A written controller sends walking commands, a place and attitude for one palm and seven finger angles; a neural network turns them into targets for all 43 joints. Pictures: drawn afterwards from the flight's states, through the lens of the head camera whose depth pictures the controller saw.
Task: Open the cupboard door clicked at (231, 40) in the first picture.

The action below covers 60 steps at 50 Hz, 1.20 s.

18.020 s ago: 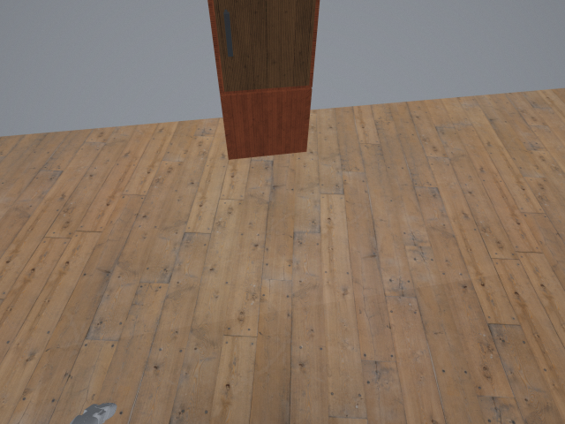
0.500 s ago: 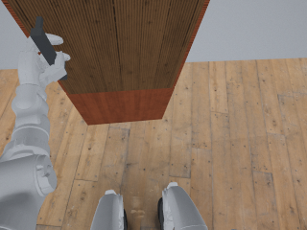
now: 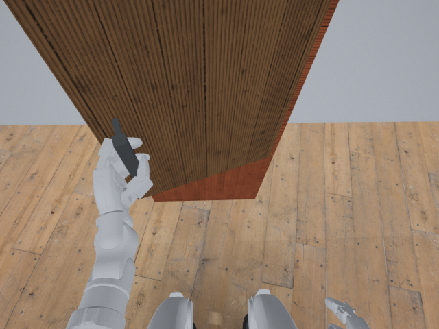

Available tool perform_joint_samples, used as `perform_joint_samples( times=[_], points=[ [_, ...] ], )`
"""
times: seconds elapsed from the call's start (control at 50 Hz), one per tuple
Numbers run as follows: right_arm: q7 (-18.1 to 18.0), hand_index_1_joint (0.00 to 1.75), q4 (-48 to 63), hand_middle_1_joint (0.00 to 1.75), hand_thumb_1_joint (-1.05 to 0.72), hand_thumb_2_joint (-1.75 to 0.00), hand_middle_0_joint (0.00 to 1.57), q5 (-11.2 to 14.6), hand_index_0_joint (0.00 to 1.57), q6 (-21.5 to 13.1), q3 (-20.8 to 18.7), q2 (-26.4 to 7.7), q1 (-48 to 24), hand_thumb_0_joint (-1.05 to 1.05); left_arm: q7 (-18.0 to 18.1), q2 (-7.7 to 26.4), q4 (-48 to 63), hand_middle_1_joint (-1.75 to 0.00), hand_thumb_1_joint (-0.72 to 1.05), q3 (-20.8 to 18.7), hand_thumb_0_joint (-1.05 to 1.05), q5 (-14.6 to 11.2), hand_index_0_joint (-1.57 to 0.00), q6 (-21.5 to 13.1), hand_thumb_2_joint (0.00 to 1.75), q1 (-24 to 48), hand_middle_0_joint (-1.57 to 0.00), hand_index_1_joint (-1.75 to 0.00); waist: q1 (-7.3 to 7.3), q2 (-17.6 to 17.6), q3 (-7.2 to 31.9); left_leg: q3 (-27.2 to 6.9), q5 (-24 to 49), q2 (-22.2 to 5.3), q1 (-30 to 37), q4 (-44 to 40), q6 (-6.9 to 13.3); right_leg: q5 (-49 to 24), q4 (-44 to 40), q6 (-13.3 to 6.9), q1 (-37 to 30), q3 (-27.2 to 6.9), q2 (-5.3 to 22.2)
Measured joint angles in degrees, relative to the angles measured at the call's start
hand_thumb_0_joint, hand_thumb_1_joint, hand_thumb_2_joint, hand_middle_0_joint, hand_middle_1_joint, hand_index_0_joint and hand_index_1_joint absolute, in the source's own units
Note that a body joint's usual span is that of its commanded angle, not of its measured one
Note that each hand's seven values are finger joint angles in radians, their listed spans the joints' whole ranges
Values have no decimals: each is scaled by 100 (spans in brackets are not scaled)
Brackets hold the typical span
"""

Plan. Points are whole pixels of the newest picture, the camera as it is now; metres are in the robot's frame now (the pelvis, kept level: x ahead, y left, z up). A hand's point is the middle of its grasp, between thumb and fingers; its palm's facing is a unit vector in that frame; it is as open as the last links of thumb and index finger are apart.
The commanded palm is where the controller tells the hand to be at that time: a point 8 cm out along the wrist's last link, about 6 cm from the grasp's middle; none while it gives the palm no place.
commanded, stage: pull the door open along its arc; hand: left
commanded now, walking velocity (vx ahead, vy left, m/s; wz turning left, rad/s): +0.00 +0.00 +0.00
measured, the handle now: (130, 155) +0.42 +0.18 +0.01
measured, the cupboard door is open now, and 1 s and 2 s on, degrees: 19 42 43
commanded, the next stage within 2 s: open thumb and fingers to let go in 0.36 s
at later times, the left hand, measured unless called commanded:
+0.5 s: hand (199, 240) +0.27 +0.04 +0.02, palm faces +0.37 -0.93 -0.05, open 5.9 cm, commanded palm +0.22 +0.08 +0.01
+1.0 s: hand (196, 238) +0.27 +0.04 +0.01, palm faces +0.43 -0.90 -0.04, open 12.8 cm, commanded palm +0.22 +0.09 +0.01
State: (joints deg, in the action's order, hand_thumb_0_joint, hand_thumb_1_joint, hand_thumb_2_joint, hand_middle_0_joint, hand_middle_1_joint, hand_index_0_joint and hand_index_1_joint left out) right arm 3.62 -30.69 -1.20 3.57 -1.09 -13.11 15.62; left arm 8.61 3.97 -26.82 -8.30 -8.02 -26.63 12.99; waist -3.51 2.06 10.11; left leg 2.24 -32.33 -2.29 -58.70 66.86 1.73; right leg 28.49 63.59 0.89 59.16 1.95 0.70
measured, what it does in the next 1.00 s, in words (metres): shifts its weight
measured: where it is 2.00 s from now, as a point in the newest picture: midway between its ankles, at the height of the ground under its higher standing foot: outside the picture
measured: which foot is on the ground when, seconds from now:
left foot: down 0.00-1.00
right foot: down 0.00-1.00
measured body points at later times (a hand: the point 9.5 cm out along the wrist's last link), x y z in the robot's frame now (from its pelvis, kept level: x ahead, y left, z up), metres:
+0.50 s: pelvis +0.00 -0.04 +0.00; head +0.08 -0.05 +0.44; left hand +0.24 +0.09 +0.02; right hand +0.22 -0.23 -0.10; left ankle -0.01 +0.09 -0.65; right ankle +0.01 -0.13 -0.65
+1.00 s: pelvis -0.02 -0.06 -0.01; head +0.07 -0.08 +0.43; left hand +0.24 +0.09 +0.02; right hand +0.16 -0.28 -0.13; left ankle -0.01 +0.09 -0.65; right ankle +0.01 -0.13 -0.65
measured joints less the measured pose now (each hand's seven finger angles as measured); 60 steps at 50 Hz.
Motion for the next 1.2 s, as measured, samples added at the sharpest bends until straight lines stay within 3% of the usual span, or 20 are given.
perform_joint_samples(
  times=[0.12,0.22,0.3,0.42,0.54,0.64,0.76,0.98,1.2],
  points=[
    [120,30,108,30,-91,-90,20,-179,20,-66,-10,175,-368,1,1576,-772,732,-133,70,911,1,834,-37,-4,77,-901,-31,-133,230,-37,35,-35,-29,46,143,22,-41,99,106,-43,-128,32,48],
    [47,30,89,30,-91,-90,20,-257,20,-185,64,377,-605,1,2169,-1073,1031,-131,70,1480,1,1389,-37,67,76,-1504,-31,-133,346,-120,65,-103,-30,69,279,13,-114,177,180,-120,-256,98,72],
    [-34,30,74,30,-91,-90,20,-280,20,-308,135,505,-705,1,2179,-1010,1359,-131,69,1896,1,1600,-37,197,75,-2056,-31,-134,361,-144,98,-175,-26,63,409,-26,-188,225,186,-195,-388,169,66],
    [-106,30,75,30,-91,-90,20,-274,21,-547,227,542,-755,1,2149,-820,1827,-129,68,2409,1,1622,-39,332,73,-2783,-30,-135,276,-91,143,-294,-39,44,551,-62,-301,306,199,-303,-545,287,46],
    [-219,30,-115,30,-91,-90,20,-341,21,-739,161,407,-852,1,2435,-897,1600,-131,67,2248,0,1712,-38,253,77,-2400,-33,-135,334,-66,121,-423,-54,61,317,151,-412,407,474,-412,-330,407,71],
    [-265,30,-235,30,-91,-90,20,-335,20,-741,65,332,-783,1,2401,-969,1533,-131,61,2023,0,1597,-42,288,77,-2127,-36,-133,389,-62,72,-468,9,81,193,194,-488,411,602,-481,-184,449,95],
    [-321,30,-299,30,-91,-90,20,-308,20,-750,14,280,-565,1,2316,-1003,1454,-129,37,1822,1,1422,-40,312,67,-2039,-36,-130,330,-26,39,-464,116,94,226,87,-503,354,569,-529,-183,447,105],
    [-347,30,-394,30,-91,-90,20,-292,20,-781,-80,184,-403,1,2228,-911,1268,-121,-26,1742,0,1345,-32,115,40,-1949,-32,-121,273,-25,20,-421,155,97,178,140,-485,294,619,-513,-118,399,107],
    [-315,30,-278,30,-91,-90,20,-314,20,-840,-8,275,-535,1,2357,-1008,1137,-85,-47,1985,-1,1484,-28,93,31,-1830,-26,-86,295,-36,12,-348,136,109,130,245,-376,225,620,-401,-96,322,117]
  ],
)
